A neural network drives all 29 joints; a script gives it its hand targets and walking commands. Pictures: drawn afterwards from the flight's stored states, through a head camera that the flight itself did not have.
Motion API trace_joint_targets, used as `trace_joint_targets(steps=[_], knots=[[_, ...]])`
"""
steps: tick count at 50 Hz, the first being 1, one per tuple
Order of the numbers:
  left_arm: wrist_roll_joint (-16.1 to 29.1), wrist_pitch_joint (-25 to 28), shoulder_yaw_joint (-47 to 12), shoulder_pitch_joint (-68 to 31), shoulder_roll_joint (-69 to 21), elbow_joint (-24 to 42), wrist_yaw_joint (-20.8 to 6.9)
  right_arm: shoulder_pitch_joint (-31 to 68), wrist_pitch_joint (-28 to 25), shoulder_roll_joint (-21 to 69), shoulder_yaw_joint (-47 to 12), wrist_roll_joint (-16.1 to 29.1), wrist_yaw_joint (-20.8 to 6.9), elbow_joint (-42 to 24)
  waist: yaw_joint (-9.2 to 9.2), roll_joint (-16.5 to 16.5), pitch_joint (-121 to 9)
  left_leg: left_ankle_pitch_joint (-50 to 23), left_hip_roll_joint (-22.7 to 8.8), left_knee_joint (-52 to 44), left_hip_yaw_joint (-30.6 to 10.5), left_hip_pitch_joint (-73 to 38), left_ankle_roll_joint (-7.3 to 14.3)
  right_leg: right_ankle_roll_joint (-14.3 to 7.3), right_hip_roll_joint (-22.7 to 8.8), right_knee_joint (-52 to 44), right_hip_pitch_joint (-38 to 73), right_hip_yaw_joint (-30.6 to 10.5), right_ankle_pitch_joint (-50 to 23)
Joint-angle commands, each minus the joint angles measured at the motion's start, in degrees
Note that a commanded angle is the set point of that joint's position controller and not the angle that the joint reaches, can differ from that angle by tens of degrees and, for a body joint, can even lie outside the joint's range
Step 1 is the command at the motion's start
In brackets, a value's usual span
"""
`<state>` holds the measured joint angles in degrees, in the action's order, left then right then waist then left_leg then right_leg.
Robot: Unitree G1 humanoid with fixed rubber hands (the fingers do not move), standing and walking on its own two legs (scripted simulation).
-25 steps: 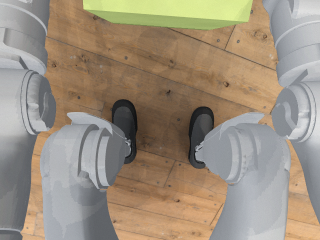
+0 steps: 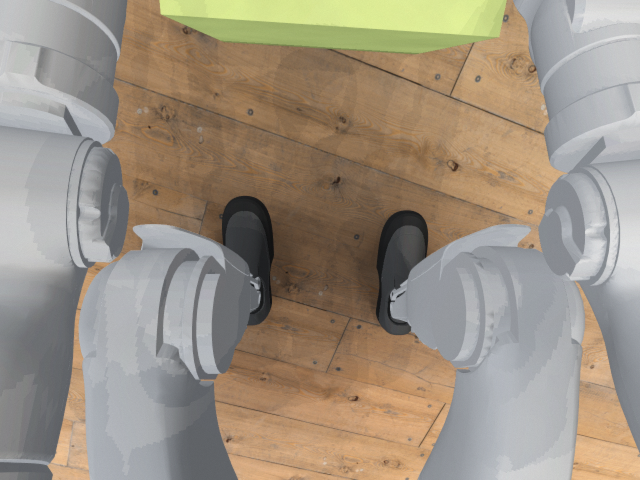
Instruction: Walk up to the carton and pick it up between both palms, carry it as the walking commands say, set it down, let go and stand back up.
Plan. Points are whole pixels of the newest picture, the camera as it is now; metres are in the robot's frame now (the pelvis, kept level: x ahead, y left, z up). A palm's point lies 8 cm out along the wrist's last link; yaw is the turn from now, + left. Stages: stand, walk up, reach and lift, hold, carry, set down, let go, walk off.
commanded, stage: reach and lift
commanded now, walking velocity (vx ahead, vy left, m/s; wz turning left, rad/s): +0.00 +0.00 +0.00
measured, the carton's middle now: out of the picture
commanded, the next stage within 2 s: none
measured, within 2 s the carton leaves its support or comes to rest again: leaves its support in 0.70 s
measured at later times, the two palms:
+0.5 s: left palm out of the picture +0.58 +0.18 -0.19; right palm out of the picture +0.56 -0.16 -0.19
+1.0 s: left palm out of the picture +0.58 +0.18 -0.12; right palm out of the picture +0.57 -0.15 -0.13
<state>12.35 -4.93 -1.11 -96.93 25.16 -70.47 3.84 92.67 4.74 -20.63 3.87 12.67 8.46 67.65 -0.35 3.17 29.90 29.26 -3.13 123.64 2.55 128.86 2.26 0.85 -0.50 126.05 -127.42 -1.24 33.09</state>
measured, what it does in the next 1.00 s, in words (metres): stands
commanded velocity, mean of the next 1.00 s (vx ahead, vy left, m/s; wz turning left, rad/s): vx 0.00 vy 0.00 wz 0.00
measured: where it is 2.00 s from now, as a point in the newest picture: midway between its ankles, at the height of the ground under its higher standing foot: (326, 286)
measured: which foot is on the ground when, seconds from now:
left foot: down 0.00-1.00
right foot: down 0.00-1.00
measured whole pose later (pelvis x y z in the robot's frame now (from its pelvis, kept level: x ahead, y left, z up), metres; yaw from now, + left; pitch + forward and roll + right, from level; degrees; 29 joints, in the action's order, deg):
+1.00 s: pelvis -0.01 +0.00 +0.01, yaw +0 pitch +29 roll +0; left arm 10.1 -16.3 5.9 -94.4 24.3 -62.1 5.0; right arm 89.4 15.9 -18.5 9.5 11.5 8.4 58.6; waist -0.4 3.1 29.3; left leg 29.4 -2.0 123.4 1.8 122.9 2.3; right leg 0.7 -0.3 125.7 -120.8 -1.0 33.8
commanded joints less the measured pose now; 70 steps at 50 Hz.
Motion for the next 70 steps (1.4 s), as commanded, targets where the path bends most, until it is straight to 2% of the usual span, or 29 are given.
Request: trace_joint_targets(steps=[1, 4, 8, 16, 20, 26, 28, 32, 35, 37, 40, 44, 47, 49, 51, 54, 56, 59, 61, 65, 68, 70], knots=[[-2.14, -1.97, -2.36, -20.92, -41.13, 7.35, -12.72, 29.69, 0.58, 42.65, -7.34, 0.90, -13.26, -10.89, 3.40, -1.77, -66.76, -14.21, 6.48, -5.96, -3.62, -37.79, -1.25, 0.56, 4.80, -7.18, 26.35, 5.19, -13.37], [-3.72, -3.69, -1.79, -19.51, -46.36, 7.99, -15.69, 27.61, 2.22, 47.75, -6.32, -0.35, -16.06, -11.46, 3.46, -1.93, -63.90, -12.39, 6.60, -5.86, -3.28, -35.43, -0.85, 0.32, 5.04, -7.03, 24.01, 5.47, -11.78], [-4.75, -5.17, -1.69, -17.69, -49.46, 10.08, -18.10, 25.68, 3.71, 51.34, -6.06, -1.10, -18.20, -13.50, 3.69, -2.37, -64.00, -12.32, 6.65, -5.82, -2.73, -34.55, -0.55, 0.06, 5.25, -6.94, 22.57, 5.84, -11.71], [-3.90, -6.48, -2.97, -17.19, -50.62, 12.91, -19.80, 25.94, 4.99, 53.96, -7.46, -0.29, -19.23, -16.62, 4.01, -2.32, -65.60, -13.21, 6.72, -5.64, -2.20, -33.44, 0.15, -0.24, 5.44, -6.86, 22.72, 5.78, -13.20], [-3.03, -6.59, -4.16, -18.24, -51.54, 14.91, -19.88, 27.21, 5.10, 55.08, -8.58, 0.55, -19.03, -18.45, 4.19, -2.43, -69.45, -14.62, 6.73, -5.55, -1.95, -35.08, 0.26, -0.31, 5.66, -6.75, 24.61, 5.85, -14.57], [0.54, -6.52, -8.34, -24.10, -52.22, 23.37, -18.39, 32.92, 4.81, 55.65, -12.40, 4.09, -17.36, -26.68, 4.66, -3.46, -89.66, -22.07, 6.91, -5.23, -1.30, -45.80, -0.23, -0.01, 6.08, -6.29, 32.82, 6.72, -21.02], [1.11, -6.97, -9.29, -25.80, -51.78, 25.12, -17.76, 35.34, 5.12, 55.01, -13.00, 4.88, -16.90, -28.53, 4.65, -4.12, -94.89, -22.44, 6.89, -5.43, -1.03, -49.15, -0.34, -0.05, 6.07, -6.55, 34.26, 7.05, -20.85], [3.41, -7.28, -11.95, -30.20, -52.21, 32.55, -16.14, 40.02, 5.30, 55.28, -15.12, 7.08, -15.35, -36.25, 4.58, -5.00, -111.11, -28.54, 7.28, -5.33, -0.64, -58.08, -0.72, 0.15, 6.37, -6.72, 41.07, 7.54, -26.03], [3.89, -7.93, -11.87, -31.83, -52.20, 34.42, -15.16, 42.88, 5.90, 54.97, -14.92, 7.12, -14.46, -38.75, 4.22, -5.20, -115.86, -28.88, 7.58, -6.05, -0.48, -60.35, -0.65, 0.02, 6.46, -7.78, 42.28, 7.58, -25.84], [3.40, -8.34, -10.94, -32.25, -52.86, 33.73, -14.86, 43.73, 6.40, 54.72, -13.76, 6.23, -14.24, -38.30, 3.65, -5.40, -113.92, -26.19, 7.74, -7.12, -0.56, -59.18, -0.58, -0.26, 6.47, -8.86, 41.09, 7.61, -23.28], [1.55, -9.01, -8.65, -32.11, -54.77, 29.91, -15.23, 42.99, 7.21, 55.15, -10.70, 3.90, -14.52, -34.24, 2.46, -5.96, -105.79, -19.37, 7.80, -9.19, -0.77, -54.85, -0.55, -0.88, 6.39, -10.70, 37.03, 7.82, -17.18], [-2.32, -10.55, -4.41, -28.48, -57.64, 21.07, -16.94, 39.16, 8.71, 56.99, -5.57, -0.09, -15.96, -26.17, 1.34, -6.05, -90.82, -9.51, 7.89, -11.86, -1.07, -47.19, -0.41, -1.46, 6.50, -13.13, 30.32, 8.00, -8.35], [-4.21, -11.84, -2.46, -24.47, -60.15, 17.82, -18.44, 37.25, 9.78, 58.34, -4.18, -1.62, -17.23, -24.97, 1.31, -5.69, -87.20, -7.17, 8.15, -12.68, -1.16, -45.41, -0.49, -1.29, 6.72, -13.97, 29.60, 7.94, -6.25], [-3.93, -12.22, -2.77, -24.36, -61.84, 20.80, -19.00, 38.04, 10.17, 59.72, -5.76, -1.04, -17.66, -28.73, 1.61, -5.43, -93.95, -10.76, 8.47, -12.23, -0.99, -48.46, -0.70, -0.95, 6.92, -13.79, 33.48, 7.93, -9.58], [-2.71, -12.36, -4.22, -26.31, -62.57, 26.41, -19.03, 39.88, 10.30, 60.91, -8.00, 0.46, -17.61, -33.95, 2.12, -5.39, -104.78, -16.15, 8.82, -11.43, -0.64, -53.48, -0.85, -0.65, 7.20, -13.24, 38.88, 7.98, -14.62], [1.17, -12.27, -8.70, -31.88, -62.19, 38.86, -17.60, 45.61, 9.96, 60.14, -12.24, 4.02, -16.34, -46.23, 2.53, -6.37, -127.89, -27.33, 9.44, -9.92, -0.33, -65.82, -1.29, -0.23, 7.81, -11.94, 48.81, 8.00, -24.63], [2.84, -12.67, -10.39, -34.24, -60.80, 42.85, -16.31, 47.94, 10.27, 58.82, -13.28, 4.98, -15.38, -50.00, 2.00, -6.51, -134.70, -30.93, 9.53, -9.73, -0.85, -69.79, -1.34, -0.16, 7.91, -12.01, 49.78, 7.93, -27.25], [2.47, -13.38, -10.98, -34.49, -60.30, 41.93, -15.14, 46.37, 11.25, 57.58, -11.71, 3.55, -15.01, -47.27, -0.19, -6.47, -129.18, -27.32, 9.35, -11.24, -1.77, -69.28, -1.25, -0.46, 7.94, -13.67, 43.92, 8.09, -22.80], [1.16, -13.88, -10.34, -33.31, -61.35, 38.77, -14.98, 43.70, 11.89, 57.86, -9.57, 2.00, -15.27, -42.95, -1.27, -7.45, -123.43, -23.13, 9.02, -12.65, -2.05, -67.79, -1.48, -0.80, 7.88, -14.90, 40.29, 8.36, -18.50], [-4.17, -15.02, -4.49, -25.77, -64.07, 27.11, -16.28, 37.46, 12.93, 59.66, -4.29, -2.22, -16.93, -32.65, -1.26, -7.76, -107.39, -13.01, 8.63, -15.85, -2.04, -60.45, -1.56, -1.22, 7.74, -17.76, 32.62, 8.74, -9.04], [-6.90, -15.89, -1.49, -20.14, -66.79, 24.19, -17.50, 35.28, 13.42, 61.95, -3.79, -3.73, -18.18, -33.64, -0.38, -6.77, -107.98, -13.34, 9.03, -16.92, -1.69, -59.71, -1.61, -0.79, 8.03, -19.13, 33.64, 8.69, -9.47], [-6.70, -16.25, -2.48, -19.82, -68.18, 27.82, -17.78, 35.79, 13.78, 63.62, -5.87, -3.14, -18.57, -38.55, -0.04, -6.17, -117.47, -18.48, 9.64, -16.72, -1.29, -63.77, -1.75, -0.37, 8.44, -19.42, 38.99, 8.64, -14.37]])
